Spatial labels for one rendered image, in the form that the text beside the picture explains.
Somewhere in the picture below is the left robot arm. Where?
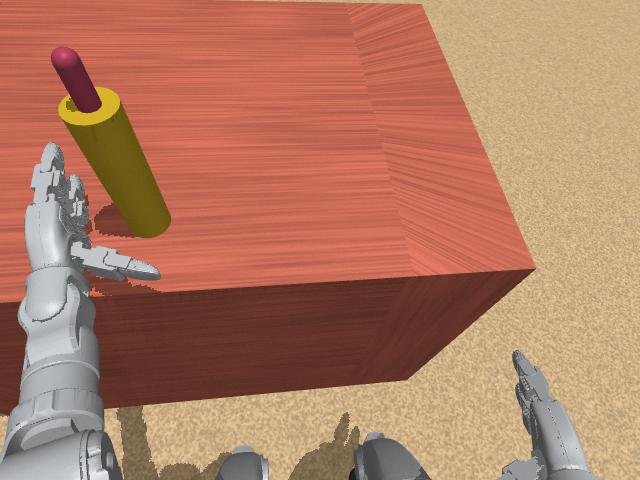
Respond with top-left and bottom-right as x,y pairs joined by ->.
0,266 -> 123,480

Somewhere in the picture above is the right robot hand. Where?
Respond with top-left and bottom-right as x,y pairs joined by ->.
495,350 -> 590,480

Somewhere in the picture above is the left robot hand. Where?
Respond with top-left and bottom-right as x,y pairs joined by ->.
25,142 -> 161,281

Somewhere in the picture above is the bottle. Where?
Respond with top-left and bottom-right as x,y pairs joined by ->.
51,47 -> 171,238

